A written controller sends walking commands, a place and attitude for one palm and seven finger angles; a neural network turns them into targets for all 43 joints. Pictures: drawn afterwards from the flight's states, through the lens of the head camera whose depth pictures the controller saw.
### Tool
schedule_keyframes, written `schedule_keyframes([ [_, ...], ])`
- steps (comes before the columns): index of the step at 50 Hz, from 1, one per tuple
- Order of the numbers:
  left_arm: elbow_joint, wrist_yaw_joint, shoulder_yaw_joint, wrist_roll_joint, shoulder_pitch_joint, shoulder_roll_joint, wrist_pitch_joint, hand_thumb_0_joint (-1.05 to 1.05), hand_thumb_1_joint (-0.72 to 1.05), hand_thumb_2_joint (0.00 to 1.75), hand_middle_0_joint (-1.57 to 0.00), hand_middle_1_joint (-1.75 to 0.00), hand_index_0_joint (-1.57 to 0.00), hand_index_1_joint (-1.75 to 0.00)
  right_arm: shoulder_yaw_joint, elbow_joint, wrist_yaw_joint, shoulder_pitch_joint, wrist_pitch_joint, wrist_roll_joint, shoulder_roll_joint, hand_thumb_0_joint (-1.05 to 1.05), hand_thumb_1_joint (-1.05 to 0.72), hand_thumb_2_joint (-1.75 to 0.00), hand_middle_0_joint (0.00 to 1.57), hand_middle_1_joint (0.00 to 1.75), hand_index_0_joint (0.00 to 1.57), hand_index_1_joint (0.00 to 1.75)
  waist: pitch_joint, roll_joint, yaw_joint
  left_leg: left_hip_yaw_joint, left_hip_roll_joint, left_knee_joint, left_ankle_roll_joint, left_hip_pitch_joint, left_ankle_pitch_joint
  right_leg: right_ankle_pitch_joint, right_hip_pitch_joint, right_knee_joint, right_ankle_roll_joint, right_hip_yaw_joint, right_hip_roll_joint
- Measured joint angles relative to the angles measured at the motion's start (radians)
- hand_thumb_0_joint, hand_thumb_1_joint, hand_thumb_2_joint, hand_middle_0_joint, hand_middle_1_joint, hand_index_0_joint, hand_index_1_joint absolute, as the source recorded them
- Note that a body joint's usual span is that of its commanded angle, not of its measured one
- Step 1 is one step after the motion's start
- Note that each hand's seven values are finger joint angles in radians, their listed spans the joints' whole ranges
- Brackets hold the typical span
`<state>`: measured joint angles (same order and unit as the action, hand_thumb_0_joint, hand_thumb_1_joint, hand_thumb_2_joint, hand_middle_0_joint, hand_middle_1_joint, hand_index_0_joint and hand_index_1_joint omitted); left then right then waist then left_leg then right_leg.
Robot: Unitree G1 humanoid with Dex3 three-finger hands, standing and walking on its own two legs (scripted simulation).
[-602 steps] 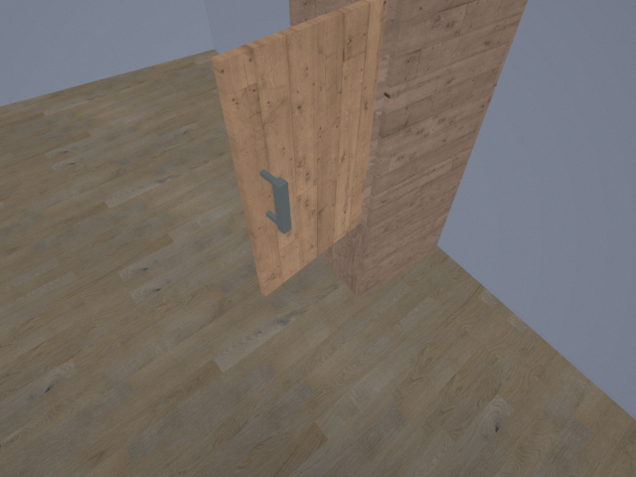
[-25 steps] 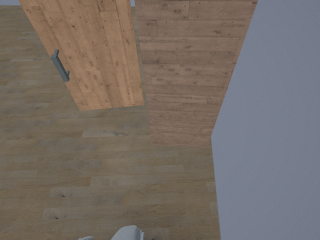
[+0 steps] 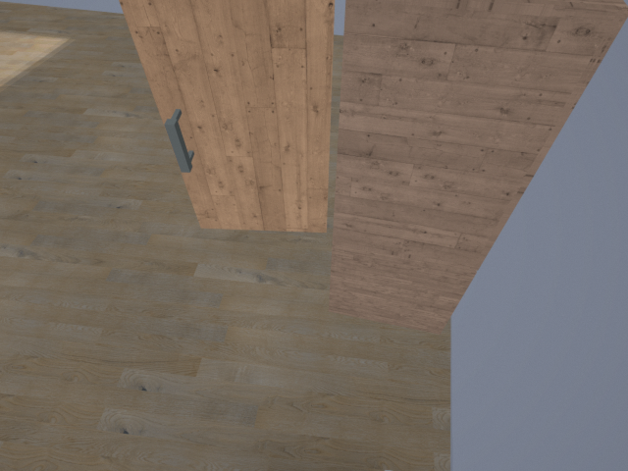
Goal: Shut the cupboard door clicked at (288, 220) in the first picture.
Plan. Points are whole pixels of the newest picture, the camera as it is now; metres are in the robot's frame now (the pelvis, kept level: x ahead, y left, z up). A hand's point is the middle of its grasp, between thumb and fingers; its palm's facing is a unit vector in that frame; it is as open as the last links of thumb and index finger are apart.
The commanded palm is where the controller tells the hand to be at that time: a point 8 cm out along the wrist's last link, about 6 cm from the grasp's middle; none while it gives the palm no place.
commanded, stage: take the last steps up to it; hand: left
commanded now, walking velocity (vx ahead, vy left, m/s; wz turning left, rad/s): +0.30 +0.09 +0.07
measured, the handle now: (181, 141) +0.72 +0.34 -0.03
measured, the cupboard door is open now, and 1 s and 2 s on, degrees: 100 100 100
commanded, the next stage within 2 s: come to a stop and stand still in 0.38 s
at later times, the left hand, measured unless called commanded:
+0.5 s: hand out of the picture +0.08 +0.20 -0.19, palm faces +0.16 -0.98 -0.14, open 7.4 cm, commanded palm none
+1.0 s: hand (198, 360) +0.30 +0.23 -0.16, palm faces +0.00 -0.96 -0.28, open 7.4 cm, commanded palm none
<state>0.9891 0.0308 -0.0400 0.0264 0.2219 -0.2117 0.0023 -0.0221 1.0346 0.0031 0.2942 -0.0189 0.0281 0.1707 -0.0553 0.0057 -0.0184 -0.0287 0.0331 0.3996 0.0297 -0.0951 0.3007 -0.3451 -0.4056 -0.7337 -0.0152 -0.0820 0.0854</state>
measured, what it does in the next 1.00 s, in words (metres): walks ahead: right foot, then left foot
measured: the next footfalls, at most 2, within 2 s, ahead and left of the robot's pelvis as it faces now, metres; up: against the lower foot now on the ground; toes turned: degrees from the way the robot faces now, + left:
right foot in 0.04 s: +0.10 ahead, -0.12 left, +0.00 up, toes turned -6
left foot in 0.46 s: +0.24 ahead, +0.13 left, +0.00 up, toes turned +4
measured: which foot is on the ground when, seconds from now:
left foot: down 0.00-0.06, up 0.08-0.44, down 0.46-1.00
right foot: up 0.00-0.02, down 0.04-0.46, up 0.48-0.92, down 0.94-1.00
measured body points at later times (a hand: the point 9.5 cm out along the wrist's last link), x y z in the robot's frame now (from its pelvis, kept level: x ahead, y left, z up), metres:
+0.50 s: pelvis +0.17 +0.05 -0.02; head +0.21 +0.07 +0.43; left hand +0.08 +0.25 -0.18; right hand +0.30 -0.18 -0.15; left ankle +0.25 +0.15 -0.74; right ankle +0.06 -0.10 -0.72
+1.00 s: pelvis +0.21 +0.02 -0.01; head +0.24 +0.01 +0.44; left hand +0.30 +0.28 -0.14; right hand +0.24 -0.23 -0.17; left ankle +0.24 +0.15 -0.73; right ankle +0.18 -0.09 -0.74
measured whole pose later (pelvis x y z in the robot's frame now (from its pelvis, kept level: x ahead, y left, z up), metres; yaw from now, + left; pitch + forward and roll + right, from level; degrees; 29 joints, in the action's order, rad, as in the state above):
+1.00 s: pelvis +0.21 +0.02 -0.01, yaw +0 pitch +1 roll +0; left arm 0.95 -0.02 -0.04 0.03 0.15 -0.22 0.02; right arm -0.07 1.03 -0.02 0.21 0.05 0.02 0.21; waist -0.05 -0.02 0.03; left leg -0.12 -0.07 0.62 -0.02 -0.37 0.35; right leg -0.35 -0.24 -0.57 0.01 -0.06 0.02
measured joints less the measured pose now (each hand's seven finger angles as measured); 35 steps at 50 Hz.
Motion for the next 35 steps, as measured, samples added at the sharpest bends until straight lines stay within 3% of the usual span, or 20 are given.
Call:
schedule_keyframes([
  [2,-0.01,0.002,0.0,0.001,-0.004,0.006,-0.013,0.01,0.9,0.9,-0.2,-0.3,-0.2,-0.3,-0.003,0.017,0.001,0.027,0.004,-0.003,-0.003,0.01,-0.91,-0.9,0.21,0.3,0.21,0.3,-0.001,0.0,0.006,-0.001,0.002,0.057,-0.011,-0.003,0.05,0.024,0.06,0.113,0.004,-0.008,-0.012],
  [3,-0.013,0.0,-0.001,0.002,-0.007,0.011,-0.026,0.01,0.9,0.9,-0.2,-0.3,-0.2,-0.3,-0.005,0.025,0.001,0.039,0.006,-0.007,0.0,0.01,-0.91,-0.9,0.21,0.3,0.21,0.3,-0.003,-0.006,0.008,0.0,-0.003,0.124,-0.006,-0.023,0.092,0.073,0.073,0.131,0.026,-0.012,-0.017],
  [5,-0.014,-0.008,0.002,0.0,-0.014,0.034,-0.044,0.01,0.9,0.9,-0.2,-0.3,-0.2,-0.3,-0.014,0.045,0.006,0.043,0.022,-0.008,0.011,0.01,-0.91,-0.9,0.21,0.3,0.21,0.3,-0.018,-0.034,0.016,0.013,-0.017,0.352,-0.002,-0.107,0.184,0.057,0.089,0.101,0.048,-0.041,-0.026],
  [7,-0.012,-0.018,0.004,-0.004,0.0,0.054,-0.056,0.01,0.9,0.9,-0.2,-0.3,-0.2,-0.3,-0.024,0.062,0.011,0.032,0.035,-0.003,0.02,0.01,-0.91,-0.9,0.21,0.3,0.2,0.3,-0.02,-0.044,0.019,0.013,-0.029,0.553,-0.008,-0.209,0.141,0.037,0.129,0.135,0.051,-0.059,-0.032],
  [9,0.001,-0.033,-0.003,-0.007,0.024,0.065,-0.063,0.01,0.92,0.9,-0.2,-0.3,-0.2,-0.3,-0.032,0.064,0.015,0.016,0.038,0.001,0.024,0.01,-0.91,-0.9,0.2,0.3,0.2,0.3,-0.014,-0.042,0.022,0.004,-0.055,0.63,-0.024,-0.292,0.059,0.055,0.177,0.209,0.042,-0.07,-0.039],
  [15,0.074,-0.034,0.001,-0.005,0.091,0.067,-0.081,0.01,0.93,0.9,-0.2,-0.3,-0.2,-0.3,-0.039,0.028,0.023,-0.042,0.025,-0.002,0.02,0.01,-0.91,-0.9,0.2,0.29,0.2,0.3,-0.004,-0.007,0.012,-0.035,-0.105,0.445,-0.066,-0.4,-0.049,0.084,0.302,0.379,0.026,-0.084,-0.025],
  [22,0.146,-0.034,0.003,-0.002,0.163,0.071,-0.062,0.01,0.91,0.9,-0.2,-0.3,-0.2,-0.3,-0.026,-0.015,0.032,-0.144,0.004,-0.004,0.008,0.01,-0.91,-0.9,0.2,0.29,0.2,0.3,-0.021,0.022,-0.029,-0.081,-0.077,0.169,-0.048,-0.332,-0.11,-0.025,0.383,0.325,-0.039,-0.082,0.018],
  [24,0.155,-0.032,0.003,-0.006,0.186,0.073,-0.047,0.01,0.91,0.9,-0.2,-0.3,-0.2,-0.3,-0.021,-0.038,0.025,-0.16,-0.021,0.002,0.01,0.01,-0.91,-0.9,0.2,0.29,0.2,0.3,-0.017,0.014,-0.026,-0.089,-0.077,0.141,-0.014,-0.302,-0.187,-0.106,0.333,0.157,-0.03,-0.069,0.029],
  [26,0.158,-0.038,0.003,-0.009,0.165,0.059,-0.023,0.01,0.91,0.9,-0.2,-0.3,-0.2,-0.3,-0.015,-0.052,0.008,-0.179,-0.032,0.004,-0.008,0.01,-0.91,-0.9,0.2,0.29,0.2,0.3,-0.032,0.04,-0.026,-0.111,-0.061,0.216,0.022,-0.311,-0.123,-0.184,0.216,-0.123,0.0,-0.004,0.031],
  [28,0.151,-0.047,0.002,-0.011,0.131,0.047,-0.01,0.01,0.91,0.9,-0.2,-0.3,-0.2,-0.3,-0.004,-0.056,-0.008,-0.183,-0.03,0.002,-0.025,0.0,-0.91,-0.9,0.2,0.29,0.2,0.3,-0.033,0.054,-0.028,-0.127,-0.05,0.205,0.037,-0.289,-0.084,-0.167,0.107,-0.297,0.007,0.027,0.016],
  [35,0.06,-0.055,-0.005,-0.011,0.012,0.03,0.026,0.01,0.91,0.9,-0.2,-0.3,-0.2,-0.3,0.006,-0.034,-0.043,-0.195,0.002,-0.009,-0.042,-0.01,-0.93,-0.9,0.21,0.3,0.21,0.3,-0.023,0.036,-0.013,-0.145,-0.051,0.09,0.04,-0.214,-0.113,-0.121,-0.017,-0.194,-0.012,0.026,-0.029],
])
